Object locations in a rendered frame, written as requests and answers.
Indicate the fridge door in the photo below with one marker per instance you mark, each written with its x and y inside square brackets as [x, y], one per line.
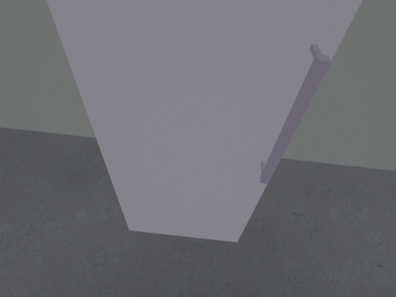
[187, 97]

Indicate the handle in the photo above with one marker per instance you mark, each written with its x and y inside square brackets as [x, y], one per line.
[311, 83]

